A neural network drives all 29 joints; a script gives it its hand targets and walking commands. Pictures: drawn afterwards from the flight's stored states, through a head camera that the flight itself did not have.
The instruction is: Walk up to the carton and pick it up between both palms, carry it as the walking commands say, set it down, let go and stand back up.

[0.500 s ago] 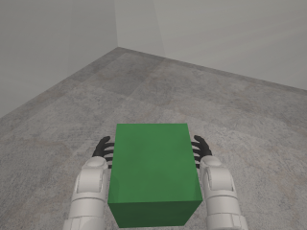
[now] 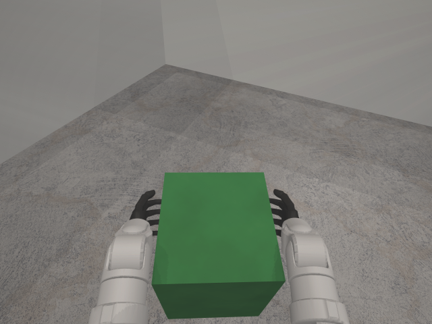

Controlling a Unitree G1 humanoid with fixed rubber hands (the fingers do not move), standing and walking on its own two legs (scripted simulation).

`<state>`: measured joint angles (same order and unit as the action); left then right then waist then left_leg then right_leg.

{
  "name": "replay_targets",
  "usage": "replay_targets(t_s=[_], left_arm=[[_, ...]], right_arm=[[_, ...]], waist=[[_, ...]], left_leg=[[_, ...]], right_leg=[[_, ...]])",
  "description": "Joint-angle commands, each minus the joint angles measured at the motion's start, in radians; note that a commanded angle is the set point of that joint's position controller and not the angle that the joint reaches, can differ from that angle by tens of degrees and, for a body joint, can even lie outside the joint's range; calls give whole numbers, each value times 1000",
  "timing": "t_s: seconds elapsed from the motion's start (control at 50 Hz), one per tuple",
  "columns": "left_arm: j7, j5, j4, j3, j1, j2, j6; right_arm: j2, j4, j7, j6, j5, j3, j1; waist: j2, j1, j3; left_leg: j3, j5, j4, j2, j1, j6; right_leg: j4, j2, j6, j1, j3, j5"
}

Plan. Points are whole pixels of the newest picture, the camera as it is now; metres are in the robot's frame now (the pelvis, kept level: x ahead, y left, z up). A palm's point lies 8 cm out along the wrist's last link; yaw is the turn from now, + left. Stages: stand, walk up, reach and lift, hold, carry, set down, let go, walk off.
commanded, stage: hold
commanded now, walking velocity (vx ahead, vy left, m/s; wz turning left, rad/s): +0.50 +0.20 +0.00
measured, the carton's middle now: (214, 248) +0.29 +0.00 -0.02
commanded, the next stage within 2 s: carry in 0.02 s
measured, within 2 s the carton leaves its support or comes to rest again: neither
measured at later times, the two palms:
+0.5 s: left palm (101, 188) +0.35 +0.22 +0.09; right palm (245, 180) +0.38 -0.06 +0.09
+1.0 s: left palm (145, 144) +0.51 +0.17 +0.07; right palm (261, 160) +0.47 -0.12 +0.07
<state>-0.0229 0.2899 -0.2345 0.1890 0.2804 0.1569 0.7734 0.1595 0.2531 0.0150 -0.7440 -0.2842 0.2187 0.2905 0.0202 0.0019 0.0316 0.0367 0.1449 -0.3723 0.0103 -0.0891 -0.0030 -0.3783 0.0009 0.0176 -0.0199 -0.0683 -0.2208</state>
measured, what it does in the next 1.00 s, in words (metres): walks ahead: right foot, then right foot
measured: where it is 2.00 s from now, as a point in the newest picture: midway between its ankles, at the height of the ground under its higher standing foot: (246, 209)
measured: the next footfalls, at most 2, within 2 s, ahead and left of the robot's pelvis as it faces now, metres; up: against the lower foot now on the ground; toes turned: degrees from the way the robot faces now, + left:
right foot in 0.52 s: +0.18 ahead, -0.03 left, +0.00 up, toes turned -5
right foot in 1.00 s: +0.28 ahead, -0.03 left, +0.00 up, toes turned -16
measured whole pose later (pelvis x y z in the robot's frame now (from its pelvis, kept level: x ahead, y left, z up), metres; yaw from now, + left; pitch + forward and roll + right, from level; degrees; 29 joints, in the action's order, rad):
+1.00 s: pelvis +0.26 +0.06 -0.03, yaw -5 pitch +6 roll -3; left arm -0.17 0.02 0.48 0.02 -0.02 0.13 1.19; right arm 0.13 -0.52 -0.18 -1.18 -0.02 0.02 -0.05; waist -0.07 0.04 -0.19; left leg -0.24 0.52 -0.49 -0.10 -0.02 -0.03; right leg -0.62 0.02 -0.07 -0.37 0.23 -0.35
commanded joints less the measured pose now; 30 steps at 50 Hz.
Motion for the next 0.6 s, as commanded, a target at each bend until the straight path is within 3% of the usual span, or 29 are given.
replay_targets(t_s=[0.0,0.02,0.04,0.06,0.08,0.1,0.12,0.14,0.18,0.22,0.26,0.28,0.3,0.32,0.34,0.36,0.38,0.44,0.48,0.5,0.52,0.54,0.56,0.58], left_arm=[[247,-285,33,-554,523,926,-56],[242,-288,27,-544,510,931,-53],[234,-291,48,-548,512,927,-51],[226,-303,82,-560,522,925,-48],[219,-314,107,-571,523,924,-42],[212,-326,129,-586,526,928,-33],[204,-331,133,-598,512,938,-19],[194,-341,150,-620,498,951,-2],[169,-371,234,-650,487,952,32],[140,-404,319,-690,450,943,75],[107,-424,397,-713,363,917,133],[92,-427,416,-717,314,894,168],[81,-438,424,-731,285,882,203],[74,-468,499,-742,277,873,227],[65,-496,570,-748,273,877,244],[55,-523,638,-762,269,881,259],[42,-537,692,-771,262,875,271],[1,-538,760,-773,152,833,320],[-21,-520,802,-753,88,796,348],[-28,-513,818,-743,72,772,362],[-35,-510,824,-740,77,751,371],[-41,-515,827,-740,99,750,377],[-44,-513,824,-733,96,744,384],[-48,-508,814,-724,76,738,392]], right_arm=[[918,-4,224,20,253,-521,447],[918,-7,226,18,265,-531,441],[925,-37,224,15,285,-559,468],[931,-68,218,10,302,-587,483],[933,-100,210,0,314,-610,486],[932,-137,202,-12,324,-627,497],[925,-163,194,-27,327,-635,512],[917,-194,186,-40,339,-655,543],[929,-273,166,-72,379,-705,539],[925,-323,134,-119,407,-728,456],[903,-369,98,-174,422,-728,338],[872,-377,79,-202,421,-716,278],[834,-376,54,-221,406,-684,236],[843,-451,32,-237,428,-697,217],[853,-534,10,-256,439,-720,212],[863,-592,-7,-274,449,-738,193],[871,-633,-21,-289,457,-746,177],[818,-722,-51,-340,473,-743,102],[771,-769,-64,-370,485,-742,59],[747,-781,-71,-385,485,-742,44],[724,-800,-78,-401,482,-747,40],[718,-825,-81,-414,491,-755,64],[718,-834,-85,-425,497,-761,71],[714,-835,-89,-434,496,-758,67]], waist=[[-62,3,-205],[-88,-8,-230],[-93,-20,-230],[-74,-28,-235],[-15,-35,-239],[83,-42,-261],[176,-41,-261],[157,-31,-232],[161,-21,-234],[167,-11,-261],[89,6,-338],[8,17,-364],[-210,22,-382],[-260,24,-374],[-154,20,-372],[-89,19,-379],[-81,18,-379],[-162,-2,-414],[-157,-11,-439],[-117,-12,-447],[-15,-4,-447],[51,2,-428],[71,4,-404],[49,4,-389]], left_leg=[[101,180,54,-139,-106,6],[145,364,88,-128,-148,30],[137,463,68,-115,-203,35],[107,461,3,-88,-269,30],[60,412,-98,-55,-355,16],[-11,349,-255,-5,-440,-3],[-53,259,-446,-6,-497,-8],[-42,250,-446,-60,-540,-5],[-46,217,-300,-86,-459,6],[-120,176,-115,-43,-307,8],[-208,60,45,10,-25,0],[-68,65,83,-87,135,30],[196,-177,73,-276,263,118],[272,-399,59,-366,259,204],[234,-497,34,-360,217,227],[172,-509,28,-345,193,219],[109,-532,21,-322,162,204],[-58,-525,-45,-212,53,134],[-80,-391,-89,-187,-35,83],[-77,-299,-110,-178,-94,53],[-82,-198,-155,-142,-156,18],[-72,-100,-152,-136,-173,8],[-68,-88,-141,-137,-170,10],[-64,-155,-118,-140,-141,16]], right_leg=[[-31,-100,-20,-226,22,-182],[-43,-76,-34,-202,13,-324],[-24,-87,-48,-208,-9,-403],[4,-114,-64,-169,-52,-431],[60,-170,-88,-112,-135,-466],[145,-254,-125,-48,-256,-526],[224,-372,-179,-56,-368,-515],[257,-401,-198,-80,-372,-503],[230,-365,-167,-126,-246,-403],[159,-297,-129,-163,-101,-298],[-45,-182,-62,-240,61,-112],[-213,-133,-16,-367,125,-43],[-422,-51,44,-594,218,-193],[-505,-57,41,-668,190,-368],[-524,-84,37,-644,131,-355],[-471,-97,36,-621,121,-337],[-389,-86,34,-586,141,-299],[-124,-15,18,-355,230,-48],[-15,-73,-11,-180,207,162],[-7,-145,-25,-98,146,261],[-77,-244,-63,-49,43,558],[-118,-271,-110,-55,29,654],[-127,-260,-114,-73,47,649],[-138,-231,-100,-103,84,597]])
